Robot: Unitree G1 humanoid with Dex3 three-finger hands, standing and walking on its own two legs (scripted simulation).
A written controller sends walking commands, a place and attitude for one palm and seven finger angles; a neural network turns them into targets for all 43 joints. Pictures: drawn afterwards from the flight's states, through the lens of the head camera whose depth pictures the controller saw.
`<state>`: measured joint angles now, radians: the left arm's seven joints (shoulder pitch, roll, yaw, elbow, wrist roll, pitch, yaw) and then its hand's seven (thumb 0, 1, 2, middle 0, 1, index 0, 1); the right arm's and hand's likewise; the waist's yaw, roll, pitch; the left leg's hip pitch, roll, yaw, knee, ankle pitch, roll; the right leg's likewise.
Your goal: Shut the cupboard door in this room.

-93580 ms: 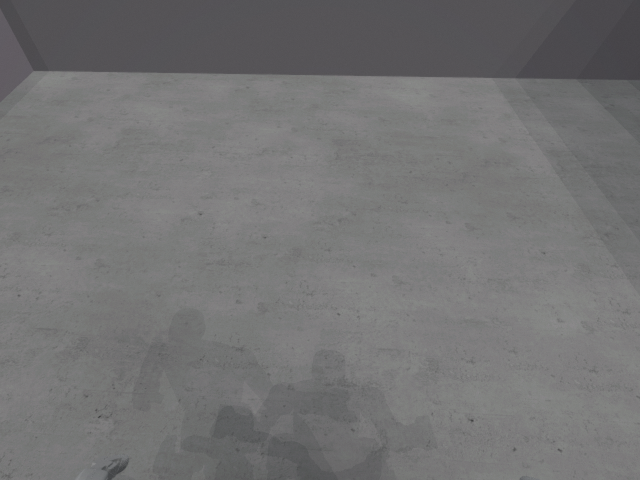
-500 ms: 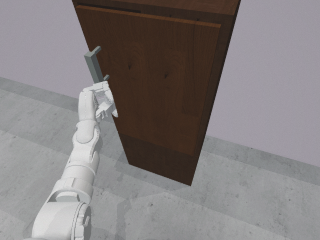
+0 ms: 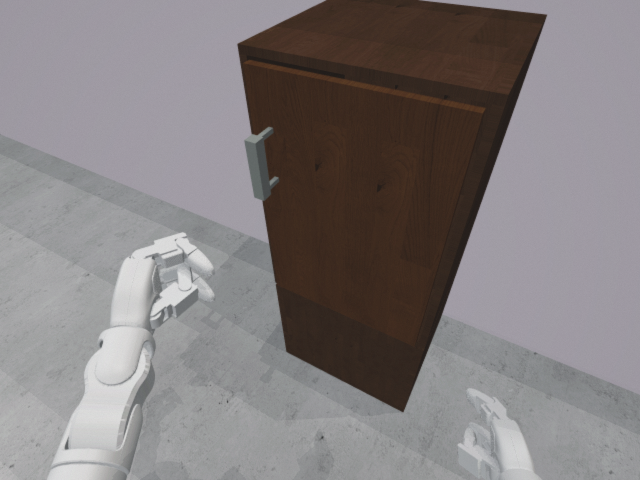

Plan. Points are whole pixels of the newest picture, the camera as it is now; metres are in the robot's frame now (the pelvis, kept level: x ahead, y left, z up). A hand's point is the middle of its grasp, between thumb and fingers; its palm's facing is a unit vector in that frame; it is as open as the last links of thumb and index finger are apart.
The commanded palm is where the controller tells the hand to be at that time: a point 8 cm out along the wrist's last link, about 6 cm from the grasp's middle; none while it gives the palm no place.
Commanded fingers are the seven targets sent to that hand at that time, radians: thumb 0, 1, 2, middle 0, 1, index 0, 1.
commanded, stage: draw the hand back to the body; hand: left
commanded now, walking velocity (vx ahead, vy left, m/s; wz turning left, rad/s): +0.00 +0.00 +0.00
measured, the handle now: (265, 163) +0.64 +0.16 +0.07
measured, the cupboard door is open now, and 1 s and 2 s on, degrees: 0 0 0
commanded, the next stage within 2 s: step back with the hand held close in 0.84 s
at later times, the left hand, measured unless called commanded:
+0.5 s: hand (42, 337) +0.20 +0.28 +0.16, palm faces +0.45 -0.78 -0.43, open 6.4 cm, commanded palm +0.16 +0.31 +0.18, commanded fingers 0.00 0.90 0.90 -0.20 -0.30 -0.20 -0.30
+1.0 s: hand (46, 337) +0.20 +0.28 +0.16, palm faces +0.46 -0.79 -0.41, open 7.4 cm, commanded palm +0.15 +0.31 +0.18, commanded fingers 0.00 0.90 0.90 -0.20 -0.30 -0.20 -0.30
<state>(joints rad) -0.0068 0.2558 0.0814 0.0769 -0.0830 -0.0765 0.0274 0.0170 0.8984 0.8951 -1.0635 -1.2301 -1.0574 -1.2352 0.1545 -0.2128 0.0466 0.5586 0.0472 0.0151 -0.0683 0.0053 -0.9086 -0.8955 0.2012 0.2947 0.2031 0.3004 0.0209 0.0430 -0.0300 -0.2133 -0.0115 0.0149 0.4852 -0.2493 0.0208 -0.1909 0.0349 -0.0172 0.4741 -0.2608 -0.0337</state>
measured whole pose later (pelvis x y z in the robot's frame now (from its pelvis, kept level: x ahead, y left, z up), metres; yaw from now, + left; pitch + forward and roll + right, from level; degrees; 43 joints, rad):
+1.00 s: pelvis +0.01 +0.01 +0.01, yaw +0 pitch -3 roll -1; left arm 0.45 0.35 0.36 -0.36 -0.07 -0.08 0.09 0.02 0.89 0.89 -0.21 -0.30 -0.21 -0.30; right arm 0.20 -0.22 0.03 0.63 0.01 -0.07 -0.07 0.01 -0.91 -0.90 0.20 0.30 0.21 0.30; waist 0.06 0.07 -0.01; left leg -0.13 -0.02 0.01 0.42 -0.24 0.03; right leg -0.09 0.03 -0.02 0.38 -0.24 -0.02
